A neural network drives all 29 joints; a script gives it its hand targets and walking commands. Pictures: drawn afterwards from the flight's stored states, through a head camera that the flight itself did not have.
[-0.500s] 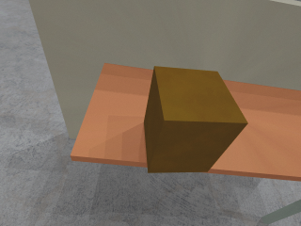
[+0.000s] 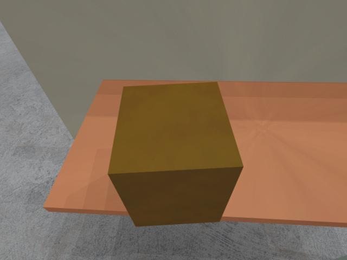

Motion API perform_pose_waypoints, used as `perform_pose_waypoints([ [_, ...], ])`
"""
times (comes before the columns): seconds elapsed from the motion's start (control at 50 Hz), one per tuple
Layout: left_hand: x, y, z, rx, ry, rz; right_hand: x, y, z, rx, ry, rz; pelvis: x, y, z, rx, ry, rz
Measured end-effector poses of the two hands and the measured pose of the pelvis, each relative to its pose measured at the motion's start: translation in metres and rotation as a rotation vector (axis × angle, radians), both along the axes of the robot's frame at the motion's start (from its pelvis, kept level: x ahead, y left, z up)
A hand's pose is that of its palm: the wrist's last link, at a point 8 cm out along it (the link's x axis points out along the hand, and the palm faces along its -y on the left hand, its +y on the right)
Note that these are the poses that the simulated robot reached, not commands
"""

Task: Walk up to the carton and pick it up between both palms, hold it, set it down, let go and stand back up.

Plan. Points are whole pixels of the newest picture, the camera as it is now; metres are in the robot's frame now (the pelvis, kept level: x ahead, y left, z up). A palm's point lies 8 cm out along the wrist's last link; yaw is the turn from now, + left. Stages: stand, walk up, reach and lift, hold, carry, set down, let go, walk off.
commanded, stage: walk up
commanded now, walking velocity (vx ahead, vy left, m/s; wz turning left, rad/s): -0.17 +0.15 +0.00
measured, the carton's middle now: (174, 158) +0.33 -0.01 +0.08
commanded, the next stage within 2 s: none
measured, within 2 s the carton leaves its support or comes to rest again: neither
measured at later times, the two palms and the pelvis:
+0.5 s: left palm out of the picture -0.02 +0.33 -0.14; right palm out of the picture -0.05 -0.21 -0.13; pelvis -0.08 +0.06 -0.01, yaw +3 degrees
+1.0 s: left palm out of the picture -0.02 +0.33 -0.14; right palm out of the picture -0.16 -0.13 -0.11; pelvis -0.06 +0.08 +0.01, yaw +1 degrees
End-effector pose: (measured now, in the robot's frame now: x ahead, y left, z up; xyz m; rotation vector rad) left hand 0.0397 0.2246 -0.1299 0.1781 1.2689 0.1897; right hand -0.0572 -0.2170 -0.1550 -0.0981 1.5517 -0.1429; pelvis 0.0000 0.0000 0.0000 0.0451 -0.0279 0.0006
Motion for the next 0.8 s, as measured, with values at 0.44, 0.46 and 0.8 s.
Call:
perform_pose_waypoints([
  [0.44, -0.06, 0.09, 0.012, 0.112, -0.064, 0.044, 0.036, -0.006, 0.014, -0.088, -0.228, 0.108, -0.065, 0.039, -0.003, -0.001, 0.029, 0.042],
  [0.46, -0.059, 0.093, 0.005, 0.092, -0.08, 0.042, 0.03, -0.003, 0.018, -0.109, -0.229, 0.108, -0.069, 0.044, -0.005, -0.015, 0.029, 0.043],
  [0.8, -0.201, 0.102, -0.02, -0.119, 0.337, 0.093, -0.053, 0.097, 0.045, -0.098, -0.108, 0.064, -0.084, 0.098, 0.01, -0.087, 0.078, 0.018],
])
